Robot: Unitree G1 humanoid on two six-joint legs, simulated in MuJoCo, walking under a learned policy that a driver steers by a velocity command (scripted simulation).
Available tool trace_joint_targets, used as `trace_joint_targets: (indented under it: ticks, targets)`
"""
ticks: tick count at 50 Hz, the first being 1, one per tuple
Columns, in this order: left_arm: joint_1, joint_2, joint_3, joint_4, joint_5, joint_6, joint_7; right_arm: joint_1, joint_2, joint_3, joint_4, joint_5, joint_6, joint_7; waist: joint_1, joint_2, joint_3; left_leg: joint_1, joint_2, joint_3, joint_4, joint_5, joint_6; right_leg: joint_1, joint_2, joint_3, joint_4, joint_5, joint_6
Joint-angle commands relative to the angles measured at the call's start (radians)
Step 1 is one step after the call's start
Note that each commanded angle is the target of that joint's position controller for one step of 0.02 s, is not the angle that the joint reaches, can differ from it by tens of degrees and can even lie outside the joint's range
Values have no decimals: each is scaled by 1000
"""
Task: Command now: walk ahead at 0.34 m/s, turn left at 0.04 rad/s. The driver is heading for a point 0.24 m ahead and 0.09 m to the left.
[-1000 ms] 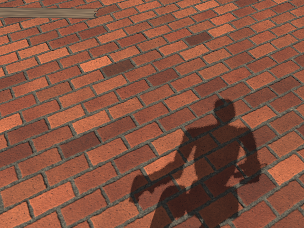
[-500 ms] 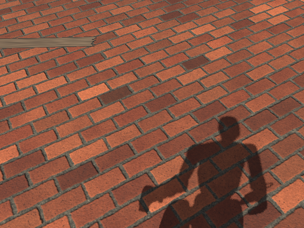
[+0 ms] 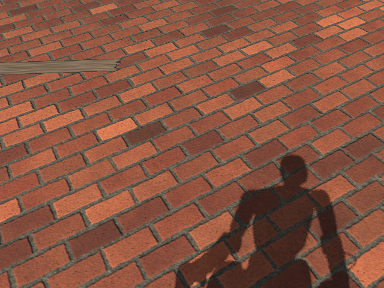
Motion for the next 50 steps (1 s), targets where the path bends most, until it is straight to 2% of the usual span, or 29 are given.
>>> trace_joint_targets:
  ticks: [1,2,3,4,5,6,7,9,10,11,13,15,16,17,18,19,20,21,23,24,26,29,31,32,33,34,35,39,50]
  targets:
    - [126,106,27,9,-5,-39,-10,-192,-123,-15,-117,8,-27,9,113,35,123,-228,120,-195,-158,-33,140,116,-46,82,-194,19,-64]
    - [245,199,56,59,-10,-39,-8,-247,-78,-6,-159,-3,-45,11,135,-203,87,-376,-27,20,168,167,52,308,-167,294,-272,267,-104]
    - [301,229,61,66,13,-36,-14,-221,-92,-11,-162,-18,-60,9,145,-331,39,-568,-75,39,416,-116,11,464,-330,502,-299,648,-178]
    - [272,151,36,55,31,-36,-16,-187,-114,-19,-145,-8,-63,13,108,-196,39,-623,-41,-36,562,-221,22,471,-359,466,-244,863,-191]
    - [239,121,28,42,32,-35,-13,-171,-97,-18,-136,12,-58,16,86,-142,34,-652,-22,-52,640,-208,33,468,-351,394,-228,923,-186]
    - [206,109,19,34,25,-30,-12,-179,-78,-16,-138,17,-54,20,70,-98,54,-682,3,-44,625,-154,44,451,-328,319,-232,966,-153]
    - [171,103,11,28,17,-21,-6,-199,-67,-17,-149,13,-49,21,54,-91,67,-677,28,-26,544,-84,46,425,-311,266,-260,949,-128]
    - [116,90,-2,18,26,-1,5,-239,-25,-7,-168,-2,-39,30,35,-105,70,-519,30,38,335,49,23,295,-237,161,-310,944,-95]
    - [76,104,-3,8,31,7,14,-256,2,4,-175,-3,-33,34,25,-120,66,-396,12,61,201,118,13,202,-193,99,-317,934,-81]
    - [74,127,0,9,34,11,21,-272,4,7,-179,-5,-28,34,29,-141,47,-276,-19,88,103,194,9,139,-163,59,-323,950,-66]
    - [98,170,10,28,27,10,25,-244,-38,-5,-175,-4,-13,26,13,-176,4,-121,-54,86,28,306,18,106,-181,69,-315,972,-65]
    - [42,157,8,25,6,0,24,-155,-87,-27,-145,-16,-1,15,-54,-157,-21,4,-60,57,-77,415,58,104,-180,71,-245,968,-36]
    - [42,149,7,29,5,-3,20,-123,-110,-39,-132,-26,4,8,-72,-130,-36,68,-58,54,-122,481,79,103,-155,62,-186,937,-14]
    - [76,137,4,35,20,-6,16,-87,-155,-53,-127,-33,6,-1,-79,-62,-77,188,18,-19,-118,750,107,52,-109,36,-87,769,25]
    - [203,64,-16,53,46,-5,12,-36,-199,-59,-124,-48,12,-5,-38,90,-208,418,210,-211,-53,1047,229,-96,-32,12,118,331,76]
    - [228,21,-27,71,34,12,13,-7,-120,-34,-105,-50,15,8,-47,180,-307,393,352,-395,-141,1024,352,-100,18,41,335,-237,115]
    - [178,61,-13,62,17,30,15,-74,-94,-20,-111,-30,9,19,-25,123,-215,253,325,-406,-205,775,335,-125,-2,87,438,-321,125]
    - [124,76,-6,48,8,45,23,-167,-89,-15,-127,-22,3,22,-1,91,-105,133,291,-347,-248,586,295,-172,-26,72,467,-290,129]
    - [81,83,5,45,19,73,43,-266,-72,-4,-148,-36,1,19,34,58,-9,-52,224,-255,-331,325,235,-149,-64,57,399,-198,135]
    - [88,67,3,42,20,80,49,-290,-91,-8,-146,-43,4,15,52,103,6,-117,210,-237,-349,241,228,-106,-73,52,320,-166,137]
    - [76,57,2,46,25,78,55,-283,-84,-7,-142,-50,12,4,51,106,-6,-144,176,-197,-356,201,218,-47,-66,30,175,-128,136]
    - [86,42,0,72,34,77,44,-285,-93,-9,-138,-30,21,-9,73,73,-43,-188,149,-160,-347,45,192,100,-47,-11,-64,149,108]
    - [54,62,1,62,58,85,34,-238,-70,-3,-113,-24,23,-7,62,35,5,-248,108,-136,-354,-154,116,135,-67,13,-164,212,72]
    - [29,91,3,46,56,86,36,-223,-74,-5,-106,-32,27,-7,40,9,53,-250,82,-112,-343,-179,82,75,-99,45,-213,121,47]
    - [7,141,15,60,40,80,36,-212,-67,-8,-114,-35,32,-10,4,-100,92,-158,26,-45,-317,-102,56,-75,-81,45,-230,-51,25]
    - [-20,111,11,57,37,66,33,-214,-58,-4,-110,-42,32,-15,9,-126,91,-51,9,-20,-247,3,42,-143,-75,53,-271,-88,28]
    - [-33,80,3,58,41,56,35,-191,-69,-9,-99,-39,32,-17,-3,-114,79,-35,12,-26,-231,43,51,-145,-75,47,-289,-63,44]
    - [-16,70,4,72,32,31,31,-154,-54,-6,-69,-31,25,-18,5,-63,27,-21,12,-18,-190,209,76,-44,-69,34,-250,145,58]
    - [17,64,0,93,27,43,27,-122,-60,-9,-29,-23,39,-21,12,-18,-4,45,19,-19,-144,435,74,7,-56,12,-225,338,51]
